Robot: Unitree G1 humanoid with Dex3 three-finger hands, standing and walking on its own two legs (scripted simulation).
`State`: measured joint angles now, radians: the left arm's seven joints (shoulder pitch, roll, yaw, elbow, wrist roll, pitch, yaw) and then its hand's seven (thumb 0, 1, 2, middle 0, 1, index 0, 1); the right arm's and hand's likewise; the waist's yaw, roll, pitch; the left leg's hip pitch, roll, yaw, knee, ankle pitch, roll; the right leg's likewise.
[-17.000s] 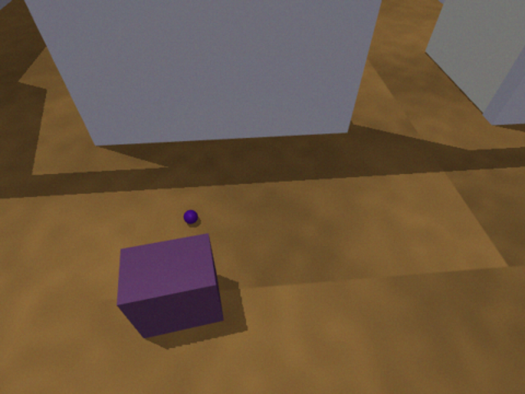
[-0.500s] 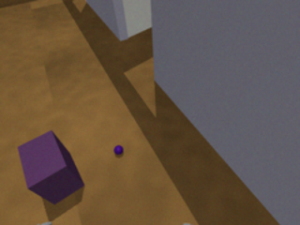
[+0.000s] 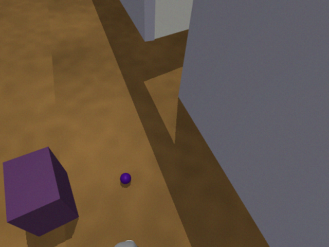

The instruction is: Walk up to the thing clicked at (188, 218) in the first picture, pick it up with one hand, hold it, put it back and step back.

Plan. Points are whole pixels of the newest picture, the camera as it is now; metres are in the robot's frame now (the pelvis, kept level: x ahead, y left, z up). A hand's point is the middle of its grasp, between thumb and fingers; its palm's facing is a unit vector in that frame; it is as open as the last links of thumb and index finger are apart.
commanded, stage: walk up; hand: left
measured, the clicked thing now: (125, 178) +0.59 +0.23 -0.72
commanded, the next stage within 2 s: none
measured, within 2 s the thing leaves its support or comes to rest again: neither
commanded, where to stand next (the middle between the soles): +0.21 +0.00 m, yaw -1 degrees
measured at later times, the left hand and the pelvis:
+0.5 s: hand (74, 233) +0.17 +0.24 -0.12, palm faces -0.04 -0.90 -0.44, open 7.4 cm; pelvis +0.11 -0.03 +0.00, yaw -1 degrees
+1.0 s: hand (75, 218) +0.22 +0.26 -0.16, palm faces -0.03 -0.95 -0.32, open 7.4 cm; pelvis +0.16 +0.00 +0.01, yaw -1 degrees
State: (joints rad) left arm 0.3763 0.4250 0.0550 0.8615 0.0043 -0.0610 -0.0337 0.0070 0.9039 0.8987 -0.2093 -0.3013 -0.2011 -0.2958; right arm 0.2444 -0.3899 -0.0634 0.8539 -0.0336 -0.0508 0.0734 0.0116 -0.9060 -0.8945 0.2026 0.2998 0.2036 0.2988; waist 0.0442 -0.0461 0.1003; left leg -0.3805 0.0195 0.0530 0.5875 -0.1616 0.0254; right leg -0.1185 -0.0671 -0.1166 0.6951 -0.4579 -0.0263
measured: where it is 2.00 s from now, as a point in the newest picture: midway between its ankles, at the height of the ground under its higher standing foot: outside the picture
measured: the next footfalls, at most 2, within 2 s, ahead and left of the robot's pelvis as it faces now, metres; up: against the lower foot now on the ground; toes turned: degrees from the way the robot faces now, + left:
right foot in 0.38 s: +0.21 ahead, -0.14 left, +0.00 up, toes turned -1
left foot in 0.78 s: +0.23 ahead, +0.12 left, +0.00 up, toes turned +0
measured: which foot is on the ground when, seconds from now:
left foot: down 0.00-0.40, up 0.42-0.76, down 0.78-1.00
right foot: down 0.00-0.00, up 0.02-0.36, down 0.38-1.00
